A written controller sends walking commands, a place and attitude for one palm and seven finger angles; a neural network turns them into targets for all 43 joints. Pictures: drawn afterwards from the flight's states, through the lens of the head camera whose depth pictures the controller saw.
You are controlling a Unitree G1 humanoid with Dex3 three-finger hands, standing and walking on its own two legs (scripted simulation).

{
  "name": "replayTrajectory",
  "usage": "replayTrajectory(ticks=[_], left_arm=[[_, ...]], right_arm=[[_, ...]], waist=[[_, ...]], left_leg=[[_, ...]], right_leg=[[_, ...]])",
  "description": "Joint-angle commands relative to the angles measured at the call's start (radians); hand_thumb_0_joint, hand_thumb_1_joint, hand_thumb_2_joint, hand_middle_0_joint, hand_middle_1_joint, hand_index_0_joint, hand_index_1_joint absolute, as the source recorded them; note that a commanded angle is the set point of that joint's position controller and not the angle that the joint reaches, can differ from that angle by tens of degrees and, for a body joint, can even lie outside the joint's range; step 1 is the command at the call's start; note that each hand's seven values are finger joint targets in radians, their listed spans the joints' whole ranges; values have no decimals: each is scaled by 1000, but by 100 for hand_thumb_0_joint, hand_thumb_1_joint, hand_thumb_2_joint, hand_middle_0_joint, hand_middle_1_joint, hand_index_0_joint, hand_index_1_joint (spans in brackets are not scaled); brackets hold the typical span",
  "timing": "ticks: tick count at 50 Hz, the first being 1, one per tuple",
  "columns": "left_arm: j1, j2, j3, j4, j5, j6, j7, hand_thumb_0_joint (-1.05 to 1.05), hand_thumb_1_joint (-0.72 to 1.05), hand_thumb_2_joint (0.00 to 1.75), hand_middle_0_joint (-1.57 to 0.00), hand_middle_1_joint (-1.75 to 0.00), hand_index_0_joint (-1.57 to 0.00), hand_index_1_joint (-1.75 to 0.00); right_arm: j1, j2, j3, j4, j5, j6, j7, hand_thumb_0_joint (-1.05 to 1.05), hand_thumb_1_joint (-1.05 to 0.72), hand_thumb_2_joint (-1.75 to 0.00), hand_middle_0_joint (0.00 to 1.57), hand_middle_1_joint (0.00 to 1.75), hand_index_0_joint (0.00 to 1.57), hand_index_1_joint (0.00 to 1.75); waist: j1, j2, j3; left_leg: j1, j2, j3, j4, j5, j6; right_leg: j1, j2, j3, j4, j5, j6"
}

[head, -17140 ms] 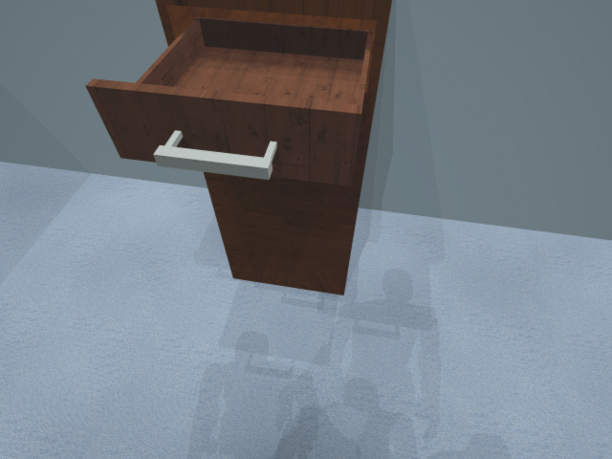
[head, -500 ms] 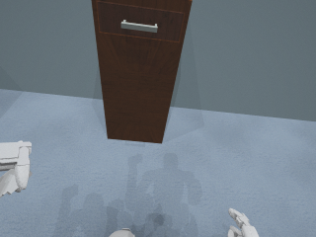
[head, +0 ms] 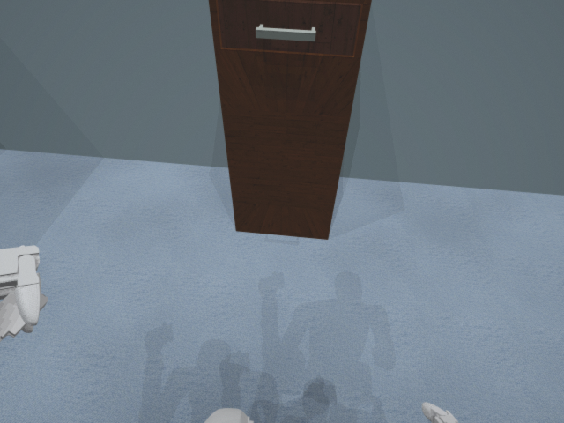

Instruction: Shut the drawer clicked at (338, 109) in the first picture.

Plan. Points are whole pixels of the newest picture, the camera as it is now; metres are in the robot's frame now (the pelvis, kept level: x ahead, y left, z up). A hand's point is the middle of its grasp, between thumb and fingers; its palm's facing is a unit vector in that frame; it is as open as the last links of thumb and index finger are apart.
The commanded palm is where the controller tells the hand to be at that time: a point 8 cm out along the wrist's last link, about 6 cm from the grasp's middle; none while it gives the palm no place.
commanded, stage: stop stepping back and stand still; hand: left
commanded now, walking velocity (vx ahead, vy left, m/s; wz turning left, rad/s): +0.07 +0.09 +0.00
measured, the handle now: (286, 31) +1.04 +0.09 +0.15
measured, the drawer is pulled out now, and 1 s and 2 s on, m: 0.00 0.00 0.00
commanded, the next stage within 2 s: let the arm hang, fingers relaxed in 0.28 s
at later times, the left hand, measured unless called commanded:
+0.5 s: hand (97, 340) +0.21 +0.28 +0.02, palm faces +0.25 -0.86 -0.45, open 3.1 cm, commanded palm none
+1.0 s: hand out of the picture -0.04 +0.22 -0.15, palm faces +0.07 -0.97 -0.23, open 5.8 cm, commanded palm none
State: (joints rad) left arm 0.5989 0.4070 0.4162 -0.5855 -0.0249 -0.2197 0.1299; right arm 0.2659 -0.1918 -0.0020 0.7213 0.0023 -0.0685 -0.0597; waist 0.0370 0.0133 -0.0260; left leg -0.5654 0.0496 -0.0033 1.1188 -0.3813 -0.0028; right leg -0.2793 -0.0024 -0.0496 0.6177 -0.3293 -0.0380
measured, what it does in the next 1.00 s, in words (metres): steps on the spot: left foot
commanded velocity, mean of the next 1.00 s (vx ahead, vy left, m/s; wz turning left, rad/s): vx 0.00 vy -0.02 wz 0.00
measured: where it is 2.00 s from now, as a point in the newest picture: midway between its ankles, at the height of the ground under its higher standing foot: outside the picture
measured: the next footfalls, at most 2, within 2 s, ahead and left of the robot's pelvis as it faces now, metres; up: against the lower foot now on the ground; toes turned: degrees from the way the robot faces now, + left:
left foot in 0.12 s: +0.07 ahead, +0.14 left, +0.00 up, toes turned +7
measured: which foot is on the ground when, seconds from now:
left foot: up 0.00-0.10, down 0.12-1.00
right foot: down 0.00-1.00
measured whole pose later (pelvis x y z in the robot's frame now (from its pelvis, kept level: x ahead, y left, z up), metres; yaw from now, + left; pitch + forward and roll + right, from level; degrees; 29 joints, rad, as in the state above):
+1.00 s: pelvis +0.01 +0.03 +0.02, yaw +3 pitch -2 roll +0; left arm 0.31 0.18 0.00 1.16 0.01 0.02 0.02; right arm 0.29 -0.16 0.01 1.11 -0.01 0.02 -0.03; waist 0.01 0.04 0.07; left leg -0.20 0.00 0.08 0.42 -0.19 0.03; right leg -0.17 -0.03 -0.08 0.41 -0.21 0.00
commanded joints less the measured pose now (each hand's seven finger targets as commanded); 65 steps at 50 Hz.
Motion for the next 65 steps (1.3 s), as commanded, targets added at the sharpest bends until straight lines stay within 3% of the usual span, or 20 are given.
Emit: replayTrajectory(ticks=[1, 2, 4, 6, 8, 11, 13, 14, 16, 18, 19, 21, 23, 24, 26, 29, 34, 41, 49, 65], left_arm=[[-106, 90, 20, -117, 9, -44, 34, 0, 90, 90, -140, -160, -140, -160], [-120, 94, 13, -141, 11, -47, 45, 0, 90, 90, -140, -160, -140, -160], [-132, 113, 19, -210, 9, -58, 54, 0, 90, 90, -140, -160, -140, -160], [-150, 132, 45, -295, 12, -73, 58, 0, 90, 90, -140, -160, -140, -160], [-119, 178, 108, -277, 10, -76, 54, 0, 90, 90, -140, -160, -140, -160], [17, 136, 94, -241, 2, -59, 49, 0, 90, 90, -140, -160, -140, -160], [79, 129, 100, -192, -1, -47, 43, 0, 90, 90, -140, -160, -140, -160], [53, 133, 93, -182, -3, -48, 38, 0, 90, 90, -140, -160, -140, -160], [10, 158, 114, -151, -19, -36, 38, 0, 90, 90, -140, -160, -140, -160], [14, 127, 90, -121, -16, -33, 40, 0, 90, 90, -140, -160, -140, -160], [-148, -20, -246, 640, 99, 124, -83, 0, 90, 90, -140, -160, -140, -160], [-162, -81, -279, 703, 66, 199, -112, 0, 90, 90, -132, -151, -132, -151], [-228, -84, -318, 821, 56, 211, -116, 0, 90, 90, -124, -143, -124, -143], [-214, -92, -330, 879, 55, 212, -119, 0, 90, 90, -120, -138, -120, -138], [-249, -80, -340, 1001, 58, 222, -114, 0, 90, 90, -112, -130, -112, -130], [-341, -67, -357, 1213, 41, 233, -113, 0, 90, 90, -100, -117, -100, -117], [-307, -89, -371, 1471, 32, 219, -107, 0, 90, 90, -80, -95, -80, -95], [-300, -107, -395, 1629, 32, 216, -108, 0, 90, 90, -52, -65, -52, -65], [-269, -134, -399, 1713, 33, 212, -98, 0, 90, 90, -20, -30, -20, -30], [-261, -178, -385, 1721, 34, 209, -90, 0, 90, 90, -20, -30, -20, -30]], right_arm=[[-155, -95, -40, -200, -5, -91, -40, 0, -90, -90, 20, 30, 20, 30], [-152, -95, -37, -199, -10, -102, -46, 0, -90, -90, 20, 30, 20, 30], [-145, -115, -42, -212, -12, -126, -57, 0, -90, -90, 20, 30, 20, 30], [-136, -151, -53, -248, -3, -125, -48, 0, -90, -90, 20, 30, 20, 30], [-125, -120, -52, -224, -12, -133, -31, 0, -90, -90, 20, 30, 20, 30], [-127, -117, -44, -236, 0, -120, 1, 0, -90, -90, 20, 30, 20, 30], [-133, -118, -44, -259, 4, -98, 5, 0, -90, -90, 20, 30, 20, 30], [-145, -109, -42, -270, 6, -83, 5, 0, -90, -90, 20, 30, 20, 30], [-132, -104, -48, -262, 6, -74, 4, 0, -90, -90, 20, 30, 20, 30], [-131, -111, -49, -248, 9, -68, 5, 0, -90, -90, 20, 30, 20, 30], [-138, -224, -76, -27, -8, -81, 100, 0, -90, -90, 20, 30, 20, 30], [-25, -96, -41, -51, 0, 19, 88, 0, -90, -90, 20, 30, 20, 30], [-10, -128, -42, -50, -15, 38, 87, 0, -90, -90, 20, 30, 20, 30], [-32, -164, -47, -53, -30, 36, 79, 0, -90, -90, 20, 30, 20, 30], [-72, -175, -39, -34, -40, 47, 63, 0, -90, -90, 20, 30, 20, 30], [-70, -157, -15, 63, -38, 56, 52, 0, -90, -90, 20, 30, 20, 30], [-34, -106, -10, 182, -26, 66, 39, 0, -90, -90, 20, 30, 20, 30], [33, -87, -17, 289, -19, 77, 35, 0, -90, -90, 20, 30, 20, 30], [82, -57, -14, 361, -16, 73, 29, 0, -90, -90, 20, 30, 20, 30], [118, 1, -19, 395, -22, 74, 27, 0, -90, -90, 20, 30, 20, 30]], waist=[[-54, -149, 38], [-55, -169, 13], [-57, -61, 2], [-47, 212, -16], [-59, 324, 12], [-42, 207, 14], [-36, 152, 4], [-46, 42, 30], [-50, -211, 20], [-59, -147, 20], [-89, -59, 22], [-82, -150, -45], [-78, -240, -36], [-55, -187, -59], [-37, -168, -65], [-35, 84, 4], [-34, 136, -34], [-49, 39, 54], [-50, -3, 82], [-47, -1, 137]], left_leg=[[189, 10, 61, -357, 10, 34], [279, -16, 98, -493, 44, 38], [422, -8, 76, -693, 86, 47], [493, 219, -263, -793, 163, 137], [359, 295, -405, -914, 10, 197], [221, 215, -162, -822, 87, 132], [106, 133, -45, -732, -45, 74], [59, 66, 7, -614, -87, 41], [82, -41, 38, -299, -46, 3], [101, -13, -3, -259, -21, 3], [-16, 55, -11, -182, -60, -2], [141, -11, 36, -377, -11, -10], [254, 9, -9, -530, 290, 21], [299, 66, -88, -532, 473, 58], [294, 87, -83, -543, 506, 67], [252, 97, -116, -694, 504, 67], [334, 64, -49, -732, 326, 40], [366, 63, -43, -792, 164, 38], [385, 64, -35, -806, 196, 41], [341, 46, -14, -800, 157, 31]], right_leg=[[-115, -245, 241, -328, -200, -125], [-92, -222, 189, -291, -183, -105], [-97, -157, 118, -135, -103, -47], [-222, -6, 2, 152, -94, 33], [-211, -16, 37, 328, -227, 38], [5, -14, -4, 85, -138, 41], [173, -3, -18, -116, -36, 30], [168, -49, 93, -239, -52, 1], [21, -286, 476, -427, -185, -112], [34, -285, 408, -378, 15, -136], [29, -351, 173, -119, 578, -129], [34, -218, 86, -67, 585, -89], [-16, -168, 38, -16, 483, -23], [-40, -136, 36, 3, 449, 10], [19, -120, 54, -64, 361, 21], [87, -79, 36, -77, 200, 33], [153, -102, 58, -210, 201, 7], [82, -105, 55, -297, 105, -2], [68, -105, 51, -295, 111, 2], [41, -103, 67, -305, 69, -2]])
